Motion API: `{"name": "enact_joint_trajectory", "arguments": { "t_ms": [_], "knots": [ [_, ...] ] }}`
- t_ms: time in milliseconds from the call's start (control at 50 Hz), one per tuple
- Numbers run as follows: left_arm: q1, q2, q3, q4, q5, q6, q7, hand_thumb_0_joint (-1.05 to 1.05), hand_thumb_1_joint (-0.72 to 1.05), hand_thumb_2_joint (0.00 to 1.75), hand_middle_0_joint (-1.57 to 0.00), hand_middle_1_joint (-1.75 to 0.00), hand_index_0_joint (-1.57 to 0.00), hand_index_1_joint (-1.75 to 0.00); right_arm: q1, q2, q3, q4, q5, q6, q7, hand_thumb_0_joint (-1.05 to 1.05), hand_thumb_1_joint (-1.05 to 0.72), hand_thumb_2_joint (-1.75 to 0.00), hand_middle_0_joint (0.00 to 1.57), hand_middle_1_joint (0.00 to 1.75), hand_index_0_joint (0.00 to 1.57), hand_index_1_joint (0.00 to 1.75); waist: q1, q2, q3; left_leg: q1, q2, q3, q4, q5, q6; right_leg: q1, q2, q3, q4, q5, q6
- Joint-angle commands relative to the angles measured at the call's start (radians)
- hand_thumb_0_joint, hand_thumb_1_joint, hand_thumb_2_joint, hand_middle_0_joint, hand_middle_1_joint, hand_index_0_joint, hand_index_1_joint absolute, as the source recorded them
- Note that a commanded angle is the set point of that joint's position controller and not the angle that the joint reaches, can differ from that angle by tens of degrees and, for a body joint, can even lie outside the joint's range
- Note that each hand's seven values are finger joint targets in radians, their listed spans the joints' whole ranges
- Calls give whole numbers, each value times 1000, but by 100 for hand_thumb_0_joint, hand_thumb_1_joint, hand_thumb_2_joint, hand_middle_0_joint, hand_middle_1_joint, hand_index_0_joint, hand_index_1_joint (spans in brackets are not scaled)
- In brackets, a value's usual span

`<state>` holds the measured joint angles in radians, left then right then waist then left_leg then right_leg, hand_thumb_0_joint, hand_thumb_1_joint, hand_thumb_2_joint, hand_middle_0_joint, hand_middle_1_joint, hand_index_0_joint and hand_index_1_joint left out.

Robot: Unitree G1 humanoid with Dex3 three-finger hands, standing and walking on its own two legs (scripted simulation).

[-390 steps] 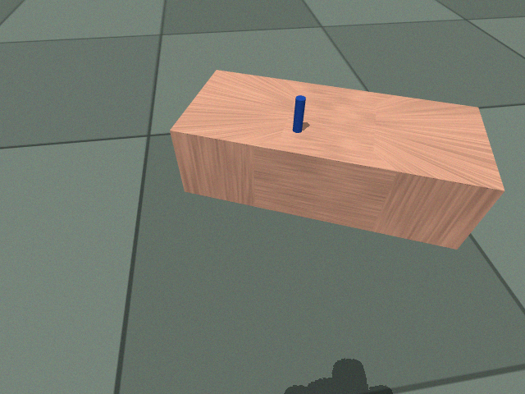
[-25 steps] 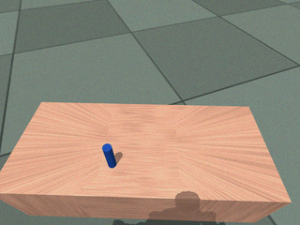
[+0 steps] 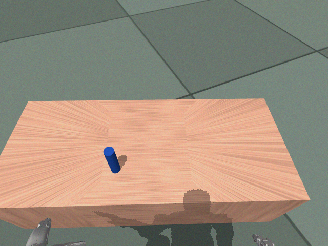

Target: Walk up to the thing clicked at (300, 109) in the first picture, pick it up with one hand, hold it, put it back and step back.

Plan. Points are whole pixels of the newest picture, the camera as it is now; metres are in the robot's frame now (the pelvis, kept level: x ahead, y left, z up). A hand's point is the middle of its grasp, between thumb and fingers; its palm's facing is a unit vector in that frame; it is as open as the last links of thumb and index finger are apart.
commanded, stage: go down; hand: left
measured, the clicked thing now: (112, 160) +0.49 +0.21 -0.30
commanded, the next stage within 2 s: none
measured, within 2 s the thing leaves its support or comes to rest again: neither
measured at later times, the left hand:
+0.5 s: hand out of the picture +0.17 +0.28 -0.13, palm faces +0.07 -0.94 -0.33, open 16.9 cm
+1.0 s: hand out of the picture +0.15 +0.29 -0.12, palm faces +0.16 -0.93 -0.34, open 17.4 cm
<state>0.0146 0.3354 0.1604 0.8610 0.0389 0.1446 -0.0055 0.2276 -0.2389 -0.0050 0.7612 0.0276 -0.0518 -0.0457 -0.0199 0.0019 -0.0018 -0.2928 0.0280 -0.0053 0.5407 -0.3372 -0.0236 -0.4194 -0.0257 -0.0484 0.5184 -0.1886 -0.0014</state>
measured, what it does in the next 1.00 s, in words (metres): stands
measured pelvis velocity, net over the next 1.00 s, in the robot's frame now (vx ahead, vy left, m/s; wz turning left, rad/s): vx -0.01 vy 0.02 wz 0.04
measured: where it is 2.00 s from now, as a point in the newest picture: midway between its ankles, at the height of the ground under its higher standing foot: outside the picture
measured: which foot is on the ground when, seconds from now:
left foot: down 0.00-1.00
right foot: down 0.00-1.00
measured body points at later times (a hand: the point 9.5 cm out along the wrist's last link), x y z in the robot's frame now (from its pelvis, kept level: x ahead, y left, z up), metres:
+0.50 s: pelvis +0.02 +0.03 -0.02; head +0.05 +0.04 +0.43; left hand +0.16 +0.33 -0.10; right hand +0.18 -0.22 -0.10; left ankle -0.04 +0.13 -0.73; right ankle +0.04 -0.12 -0.73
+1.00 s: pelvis -0.01 +0.02 -0.05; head +0.03 +0.03 +0.40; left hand +0.14 +0.34 -0.10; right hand +0.16 -0.23 -0.12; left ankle -0.04 +0.13 -0.73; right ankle +0.04 -0.12 -0.73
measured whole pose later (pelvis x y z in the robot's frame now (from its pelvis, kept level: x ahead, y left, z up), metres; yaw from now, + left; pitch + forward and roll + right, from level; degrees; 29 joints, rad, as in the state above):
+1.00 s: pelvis -0.01 +0.02 -0.05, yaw +2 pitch +11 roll -3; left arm 0.32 0.38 0.21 0.16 -0.04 0.49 -0.06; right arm 0.27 -0.24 0.02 0.58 0.02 -0.23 -0.15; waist -0.02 0.03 -0.14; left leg -0.63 0.02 -0.06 0.99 -0.54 -0.01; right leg -0.71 -0.05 -0.09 0.89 -0.36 0.02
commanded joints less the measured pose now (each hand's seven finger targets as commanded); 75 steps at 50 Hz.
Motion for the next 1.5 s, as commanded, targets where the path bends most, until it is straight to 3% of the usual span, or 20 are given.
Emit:
{"name": "enact_joint_trajectory", "arguments": {
  "t_ms": [0,80,100,220,380,460,560,640,740,800,860,880,960,1040,1160,1220,1300,1340,1380,1480],
  "knots": [
    [12,172,35,-187,-19,102,5,0,-21,5,-6,0,-6,0,-66,-164,-48,-177,10,-63,-24,0,-93,-90,20,30,20,30,28,4,-133,-98,-39,17,-63,143,20,153,21,-15,-45,8,-14],
    [32,179,50,-288,-21,142,3,0,-38,3,-7,-2,-7,-2,-53,-159,-44,-209,10,-93,-26,0,-90,-89,20,30,20,30,17,-29,-156,-120,-40,14,-29,133,30,145,19,-14,-16,4,-5],
    [5,165,31,-331,-22,141,-1,0,-39,3,-7,-3,-7,-2,-42,-156,-41,-206,9,-100,-26,0,-89,-89,20,30,20,30,3,-21,-151,-118,-38,13,-18,141,28,122,21,-12,1,13,-8],
    [78,193,60,-492,-8,159,4,0,-44,2,-8,-3,-8,-3,-21,-157,-44,-221,0,-134,-42,0,-89,-89,20,30,20,30,3,83,-236,-105,-30,0,56,292,4,119,21,-12,84,139,-21],
    [208,150,28,-650,-20,232,-7,0,-45,1,-8,-3,-7,-3,-21,-162,-45,-251,-3,-145,-53,0,-87,-88,20,30,20,30,-4,102,-268,-135,-3,-42,123,435,-17,77,28,-24,156,180,-23],
    [246,118,12,-687,-31,272,-7,0,-48,0,-8,-2,-8,-2,-30,-154,-41,-270,-3,-155,-58,0,-86,-88,20,30,20,30,-11,68,-244,-186,-5,-46,153,396,-8,45,26,-30,178,161,-19],
    [285,142,29,-757,-31,297,-9,0,-52,1,-8,-2,-8,-2,-16,-167,-50,-289,-6,-165,-59,0,-86,-88,20,30,20,30,-7,75,-270,-207,5,-62,189,454,-15,26,22,-31,222,174,-18],
    [277,168,55,-805,-26,307,-13,0,-53,1,-8,-1,-8,-1,-15,-164,-49,-299,-9,-173,-62,0,-85,-88,20,30,20,30,-4,104,-272,-223,17,-85,207,444,-20,-28,19,-28,249,124,-15],
    [337,173,84,-855,-37,321,-10,0,-53,2,-8,-2,-7,-2,-12,-151,-41,-324,-7,-183,-78,0,-86,-89,20,30,20,30,-3,89,-279,-279,-15,-52,235,281,-4,-23,18,-28,261,96,-20],
    [310,193,104,-886,-49,320,-14,0,-54,2,-8,-2,-7,-3,-27,-144,-34,-333,-5,-198,-93,0,-87,-89,20,30,20,30,1,80,-238,-337,-22,-58,238,145,7,-71,14,-27,255,-2,-14],
    [352,208,134,-898,-65,320,-28,0,-58,3,-8,-4,-8,-4,-19,-145,-34,-338,-3,-209,-105,0,-88,-89,20,30,20,30,6,75,-246,-353,-27,-53,246,101,14,-72,15,-28,261,-35,-13],
    [296,217,121,-910,-62,316,-35,0,-55,4,-8,-4,-8,-4,-20,-148,-33,-337,-3,-214,-111,0,-88,-89,20,30,20,30,-15,82,-253,-353,-27,-50,254,85,16,-94,14,-22,262,-45,-13],
    [39,308,180,-884,-76,271,-52,0,-56,3,-8,-3,-8,-4,-12,-156,-23,-303,-2,-248,-137,0,-86,-89,20,30,20,30,-47,87,-228,-382,-24,-61,263,-35,22,-158,6,-9,260,-131,-4],
    [-92,382,233,-810,-104,222,-85,0,-55,4,-8,-3,-7,-4,2,-171,-13,-267,3,-283,-157,0,-87,-89,20,30,20,30,-52,75,-253,-388,-39,-42,269,-122,37,-144,-2,13,233,-185,6],
    [-280,504,297,-579,-108,174,-177,0,-54,2,-8,-2,-7,-3,27,-184,-12,-192,-4,-294,-158,0,-86,-89,20,30,20,30,-26,122,-302,-370,-46,-36,256,-34,34,-76,2,6,231,-107,-1],
    [-251,513,319,-389,-113,154,-232,0,-53,2,-9,-3,-7,-3,53,-192,-14,-170,-4,-292,-149,0,-88,-89,20,30,20,30,-11,94,-302,-393,-46,-33,254,16,33,-47,5,-1,231,-71,-3],
    [-304,522,322,-312,-113,76,-310,0,-54,1,-9,-3,-8,-4,98,-203,-24,-164,-6,-285,-134,0,-88,-89,20,30,20,30,-4,110,-321,-361,-31,-38,247,141,17,-59,21,-16,259,9,-19],
    [-340,562,353,-283,-115,31,-337,0,-55,0,-9,-2,-8,-3,121,-207,-27,-157,-8,-282,-130,0,-89,-89,20,30,20,30,0,105,-344,-361,-29,-35,258,188,18,-53,19,-16,266,50,-20],
    [-341,525,337,-247,-122,-9,-361,0,-57,0,-9,-2,-8,-3,124,-206,-30,-165,-10,-278,-122,0,-89,-89,20,30,20,30,0,106,-329,-357,-23,-35,259,201,14,-77,23,-19,275,49,-25],
    [-401,577,373,-255,-115,-97,-377,0,-60,1,-8,-2,-7,-3,163,-222,-47,-153,-18,-261,-115,0,-89,-90,20,30,20,30,7,127,-364,-323,-15,-43,265,249,8,-101,26,-17,294,71,-32]
  ]
}}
